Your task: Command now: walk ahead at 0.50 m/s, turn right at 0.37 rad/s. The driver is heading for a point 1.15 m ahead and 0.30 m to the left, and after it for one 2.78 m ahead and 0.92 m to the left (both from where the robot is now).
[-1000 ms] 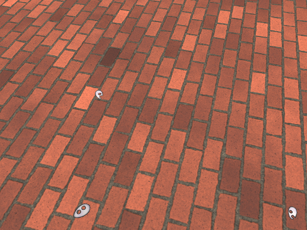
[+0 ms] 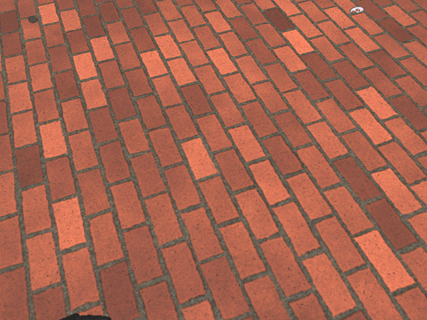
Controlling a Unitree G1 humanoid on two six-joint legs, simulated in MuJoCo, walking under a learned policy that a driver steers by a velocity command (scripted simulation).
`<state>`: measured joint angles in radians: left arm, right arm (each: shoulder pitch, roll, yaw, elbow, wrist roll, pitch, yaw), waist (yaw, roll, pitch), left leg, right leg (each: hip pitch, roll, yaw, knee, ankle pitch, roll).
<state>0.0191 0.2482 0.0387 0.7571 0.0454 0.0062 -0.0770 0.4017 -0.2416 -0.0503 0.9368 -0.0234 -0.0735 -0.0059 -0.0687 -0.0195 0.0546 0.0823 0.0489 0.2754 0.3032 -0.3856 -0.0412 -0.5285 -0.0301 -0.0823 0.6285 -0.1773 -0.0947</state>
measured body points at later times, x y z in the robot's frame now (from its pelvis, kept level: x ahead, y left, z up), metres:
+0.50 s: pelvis +0.26 -0.02 +0.00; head +0.29 -0.02 +0.45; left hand +0.20 +0.23 -0.14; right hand +0.43 -0.23 -0.13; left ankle +0.41 +0.11 -0.70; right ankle +0.13 -0.09 -0.73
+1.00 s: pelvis +0.39 +0.00 +0.01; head +0.42 +0.02 +0.46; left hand +0.41 +0.29 -0.12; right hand +0.58 -0.23 -0.11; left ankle +0.41 +0.08 -0.73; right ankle +0.49 -0.13 -0.69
